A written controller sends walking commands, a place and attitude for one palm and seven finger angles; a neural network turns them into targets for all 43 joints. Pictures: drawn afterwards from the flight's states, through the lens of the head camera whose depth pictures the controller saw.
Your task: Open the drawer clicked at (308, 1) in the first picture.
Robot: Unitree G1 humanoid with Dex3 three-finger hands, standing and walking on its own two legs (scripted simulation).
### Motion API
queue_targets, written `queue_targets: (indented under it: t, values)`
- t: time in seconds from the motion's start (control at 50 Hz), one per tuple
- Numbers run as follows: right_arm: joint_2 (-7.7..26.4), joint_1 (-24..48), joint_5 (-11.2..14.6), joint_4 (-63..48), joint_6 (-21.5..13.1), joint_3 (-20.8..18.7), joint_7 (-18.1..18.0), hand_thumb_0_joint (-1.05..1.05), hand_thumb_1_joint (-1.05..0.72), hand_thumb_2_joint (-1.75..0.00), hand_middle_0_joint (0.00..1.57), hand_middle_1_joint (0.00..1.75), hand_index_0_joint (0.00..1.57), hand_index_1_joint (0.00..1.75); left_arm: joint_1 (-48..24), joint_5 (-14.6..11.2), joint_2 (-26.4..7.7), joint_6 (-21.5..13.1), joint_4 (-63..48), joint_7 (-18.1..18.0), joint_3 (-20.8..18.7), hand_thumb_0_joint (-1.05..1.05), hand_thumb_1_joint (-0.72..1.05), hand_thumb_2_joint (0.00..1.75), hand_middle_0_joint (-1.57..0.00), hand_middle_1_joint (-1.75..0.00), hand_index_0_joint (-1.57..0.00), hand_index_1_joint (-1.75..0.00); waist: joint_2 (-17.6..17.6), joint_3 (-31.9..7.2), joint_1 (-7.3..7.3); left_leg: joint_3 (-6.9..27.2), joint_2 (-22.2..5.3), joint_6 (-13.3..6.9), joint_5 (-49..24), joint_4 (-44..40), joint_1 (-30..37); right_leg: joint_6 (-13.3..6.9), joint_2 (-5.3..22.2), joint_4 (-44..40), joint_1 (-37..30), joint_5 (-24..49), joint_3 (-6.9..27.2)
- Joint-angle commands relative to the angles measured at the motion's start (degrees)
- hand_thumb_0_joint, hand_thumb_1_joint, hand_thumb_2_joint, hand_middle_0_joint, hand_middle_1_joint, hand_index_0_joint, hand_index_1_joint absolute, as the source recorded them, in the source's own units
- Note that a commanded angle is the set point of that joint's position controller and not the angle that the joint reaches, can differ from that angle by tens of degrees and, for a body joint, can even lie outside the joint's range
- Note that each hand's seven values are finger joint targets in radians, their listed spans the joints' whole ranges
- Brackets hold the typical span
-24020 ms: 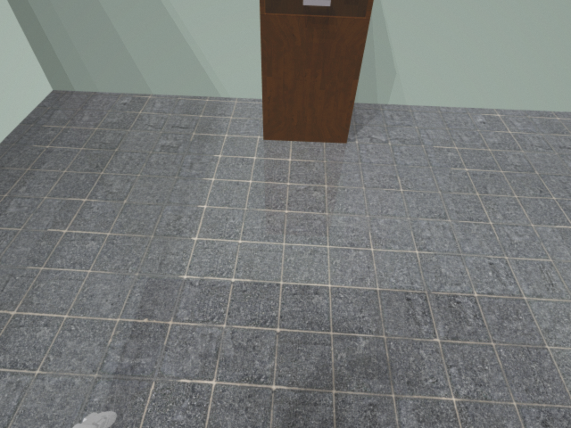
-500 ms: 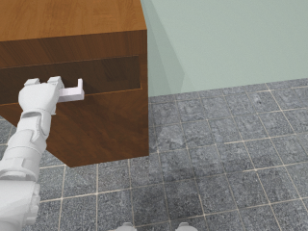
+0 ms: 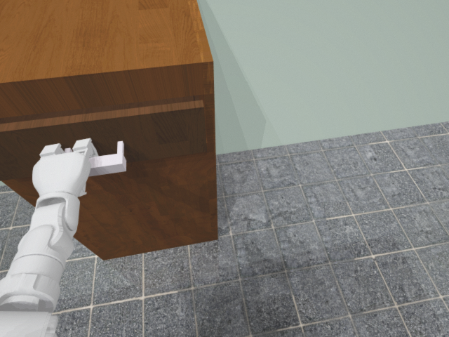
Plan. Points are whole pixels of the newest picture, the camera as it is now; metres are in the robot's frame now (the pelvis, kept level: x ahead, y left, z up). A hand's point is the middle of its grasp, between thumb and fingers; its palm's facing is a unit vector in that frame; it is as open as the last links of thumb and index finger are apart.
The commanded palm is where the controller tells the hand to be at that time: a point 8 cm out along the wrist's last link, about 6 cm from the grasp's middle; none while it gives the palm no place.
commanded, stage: pull the drawer open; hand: left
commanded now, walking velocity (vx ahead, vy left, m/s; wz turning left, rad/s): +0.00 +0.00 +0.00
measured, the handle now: (93, 157) +0.44 +0.27 +0.03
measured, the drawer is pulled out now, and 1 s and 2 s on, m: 0.03 0.16 0.28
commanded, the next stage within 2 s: none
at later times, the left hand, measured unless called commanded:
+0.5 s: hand (73, 216) +0.33 +0.28 +0.01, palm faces -0.03 -0.02 -1.00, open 5.9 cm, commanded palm +0.30 +0.26 +0.07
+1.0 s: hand (69, 254) +0.26 +0.27 +0.01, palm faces -0.01 -0.04 -1.00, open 5.8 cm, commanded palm +0.23 +0.26 +0.07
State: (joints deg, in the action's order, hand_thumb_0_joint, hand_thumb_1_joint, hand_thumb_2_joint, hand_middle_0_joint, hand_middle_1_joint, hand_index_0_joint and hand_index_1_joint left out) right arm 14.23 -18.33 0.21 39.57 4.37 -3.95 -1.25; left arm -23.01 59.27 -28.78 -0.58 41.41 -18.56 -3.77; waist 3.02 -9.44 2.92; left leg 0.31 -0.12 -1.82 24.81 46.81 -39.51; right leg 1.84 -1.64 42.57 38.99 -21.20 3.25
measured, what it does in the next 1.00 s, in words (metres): stands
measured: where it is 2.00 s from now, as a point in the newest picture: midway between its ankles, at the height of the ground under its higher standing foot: outside the picture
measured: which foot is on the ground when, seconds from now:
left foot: down 0.00-1.00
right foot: down 0.00-1.00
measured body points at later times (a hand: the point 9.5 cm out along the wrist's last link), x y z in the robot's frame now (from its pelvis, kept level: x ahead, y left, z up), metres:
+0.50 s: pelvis -0.01 -0.01 +0.00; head +0.04 -0.02 +0.45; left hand +0.32 +0.28 +0.06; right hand +0.13 -0.26 -0.11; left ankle -0.03 +0.10 -0.70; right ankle -0.01 -0.15 -0.70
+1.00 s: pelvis -0.01 -0.02 +0.01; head +0.03 -0.04 +0.45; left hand +0.26 +0.26 +0.06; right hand +0.17 -0.26 -0.10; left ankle -0.03 +0.10 -0.70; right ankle -0.01 -0.15 -0.70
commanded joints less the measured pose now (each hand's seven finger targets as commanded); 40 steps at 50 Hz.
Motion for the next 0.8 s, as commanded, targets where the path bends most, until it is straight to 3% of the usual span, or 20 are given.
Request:
queue_targets:
  t: [0.0, 0.02, 0.12, 0.16, 0.22, 0.26, 0.3, 0.36, 0.38, 0.54, 0.58, 0.64, 0.68, 0.72, 0.78]
  values:
    - [8.9, -0.7, -0.2, -5.8, -2.2, -3.1, -0.8, 0.0, -0.9, -0.9, 0.2, 0.3, 0.2, 0.3, -11.3, 0.1, -11.6, -0.3, -16.9, -3.3, -2.5, 0.0, 0.9, 0.9, -0.4, -1.35, -0.4, -1.35, 3.7, -20.0, -1.45, 0.6, -1.1, 0.6, -41.0, -3.8, 19.3, -3.5, -2.2, -1.7, -9.6, 22.9, -6.0]
    - [9.0, -0.2, -0.3, -6.0, -2.2, -2.9, -0.8, 0.0, -0.9, -0.9, 0.2, 0.3, 0.2, 0.3, -9.7, 0.2, -13.0, 0.2, -17.6, -3.5, -4.0, 0.0, 0.9, 0.9, -0.4, -1.35, -0.4, -1.35, 3.4, -19.6, -2.02, 0.7, -1.1, 0.7, -41.1, -4.1, 18.9, -3.6, -2.3, -1.6, -10.2, 23.0, -6.1]
    - [8.7, 1.4, -0.1, -6.2, -2.7, -2.5, -1.4, 0.0, -0.9, -0.9, 0.2, 0.3, 0.2, 0.3, -13.2, 1.1, -10.2, 1.9, -17.5, -4.1, -0.9, 0.0, 0.9, 0.9, -0.4, -1.35, -0.4, -1.35, 2.7, -15.2, -0.67, 1.0, -0.8, 0.9, -32.3, -5.7, 18.0, -3.7, -2.0, -2.4, -8.0, 17.1, -6.6]
    - [8.7, 2.0, -0.3, -6.6, -2.8, -2.5, -1.6, 0.0, -0.9, -0.9, 0.2, 0.3, 0.2, 0.3, -13.7, 1.2, -11.1, 2.2, -19.8, -4.4, -1.4, 0.0, 0.9, 0.9, -0.4, -1.35, -0.4, -1.35, 4.1, -17.1, -1.2, 1.0, -0.6, 1.0, -33.2, -5.7, 19.2, -4.0, -1.9, -2.5, -9.2, 17.3, -6.3]
    - [8.3, 2.7, -0.1, -6.4, -3.2, -2.1, -1.9, 0.0, -0.9, -0.9, 0.2, 0.3, 0.2, 0.3, -14.2, 1.4, -9.1, 2.8, -18.0, -4.1, 0.4, 0.0, 0.9, 0.9, -0.4, -1.35, -0.4, -1.35, 3.0, -15.7, -1.03, 0.8, -0.2, 0.9, -30.1, -6.0, 18.8, -3.9, -1.8, -2.8, -8.8, 16.5, -6.4]
    - [8.4, 3.2, -0.2, -6.6, -3.1, -1.9, -2.1, 0.0, -0.9, -0.9, 0.2, 0.3, 0.2, 0.3, -12.7, 1.0, -10.4, 2.8, -17.6, -3.7, -0.8, 0.0, 0.9, 0.9, -0.4, -1.35, -0.4, -1.35, 2.5, -16.4, -1.75, 0.6, 0.1, 0.9, -28.6, -6.4, 18.2, -4.2, -1.7, -3.1, -10.5, 16.4, -6.1]
    - [8.1, 3.8, 0.0, -6.7, -3.3, -1.8, -2.4, 0.0, -0.9, -0.9, 0.2, 0.3, 0.2, 0.3, -14.4, 1.3, -9.1, 2.4, -17.7, -3.5, 0.7, 0.0, 0.9, 0.9, -0.4, -1.35, -0.4, -1.35, 2.6, -15.2, -1.49, 0.4, 0.3, 0.8, -27.6, -6.5, 18.1, -4.1, -1.6, -3.1, -9.7, 16.2, -6.1]
    - [8.0, 4.4, -0.1, -7.3, -3.5, -1.8, -2.4, 0.0, -0.9, -0.9, 0.2, 0.3, 0.2, 0.3, -11.0, 1.0, -9.0, 2.1, -18.8, -3.3, 0.0, 0.0, 0.9, 0.9, -0.4, -1.35, -0.4, -1.35, 2.9, -17.0, -2.55, 0.7, 0.3, 1.0, -30.3, -6.5, 18.9, -4.3, -1.6, -2.9, -11.3, 17.2, -6.0]
    - [7.6, 4.7, 0.0, -7.7, -3.7, -1.8, -2.4, 0.0, -0.9, -0.9, 0.2, 0.3, 0.2, 0.3, -8.9, 1.0, -7.5, 2.0, -19.8, -3.3, 1.0, 0.0, 0.9, 0.9, -0.4, -1.35, -0.4, -1.35, 2.9, -17.5, -2.8, 0.3, 0.3, 0.8, -30.7, -6.2, 19.5, -4.1, -1.6, -2.9, -11.4, 17.8, -5.9]
    - [7.3, 6.8, -0.1, -8.6, -4.5, -1.9, -2.2, 0.0, -0.9, -0.9, 0.2, 0.3, 0.2, 0.3, -0.3, -0.1, -5.2, 1.5, -26.1, -3.7, 1.4, 0.0, 0.9, 0.9, -0.4, -1.35, -0.4, -1.35, 0.6, -15.4, -2.98, 0.0, 0.4, 0.6, -30.3, -6.3, 18.9, -3.9, -1.5, -3.3, -12.7, 19.3, -5.7]
    - [7.4, 7.3, -0.2, -8.7, -4.7, -1.7, -2.2, 0.0, -0.9, -0.9, 0.2, 0.3, 0.2, 0.3, 0.8, -0.1, -6.4, 1.5, -27.7, -4.0, 0.2, 0.0, 0.9, 0.9, -0.4, -1.35, -0.4, -1.35, 0.7, -14.8, -3.28, 0.2, 0.5, 0.7, -29.0, -6.8, 18.3, -3.9, -1.5, -3.2, -13.1, 18.7, -5.7]
    - [7.1, 8.0, -0.2, -8.6, -5.2, -1.7, -2.2, 0.0, -0.9, -0.9, 0.2, 0.3, 0.2, 0.3, 2.9, -0.2, -4.7, 1.9, -29.5, -4.6, 1.3, 0.0, 0.9, 0.9, -0.4, -1.35, -0.4, -1.35, 0.8, -13.7, -3.06, -0.1, 0.7, 0.6, -27.4, -7.0, 18.7, -3.9, -1.5, -3.6, -12.8, 18.0, -5.8]
    - [7.3, 8.4, -0.4, -8.6, -5.2, -1.6, -2.4, 0.0, -0.9, -0.9, 0.2, 0.3, 0.2, 0.3, 4.2, -0.1, -7.1, 2.0, -30.4, -5.0, -1.0, 0.0, 0.9, 0.9, -0.4, -1.35, -0.4, -1.35, 1.1, -14.2, -3.84, -0.2, 0.9, 0.6, -26.7, -7.2, 18.0, -4.0, -1.3, -3.4, -14.1, 18.3, -5.4]
    - [6.9, 9.0, -0.5, -8.7, -5.6, -1.6, -2.3, 0.0, -0.9, -0.9, 0.2, 0.3, 0.2, 0.3, 6.2, -0.2, -4.6, 2.1, -32.7, -5.1, 0.8, 0.0, 0.9, 0.9, -0.4, -1.35, -0.4, -1.35, 1.1, -15.0, -3.68, -0.4, 0.8, 0.6, -28.7, -6.8, 19.1, -3.9, -1.2, -3.3, -14.4, 20.1, -5.4]
    - [7.0, 9.9, -0.5, -8.9, -5.8, -1.5, -2.4, 0.0, -0.9, -0.9, 0.2, 0.3, 0.2, 0.3, 10.5, -0.7, -6.6, 2.3, -34.6, -5.3, -1.6, 0.0, 0.9, 0.9, -0.4, -1.35, -0.4, -1.35, 0.6, -15.1, -4.58, -0.4, 1.0, 0.6, -28.8, -7.0, 18.8, -3.9, -1.1, -3.3, -16.1, 21.1, -5.1]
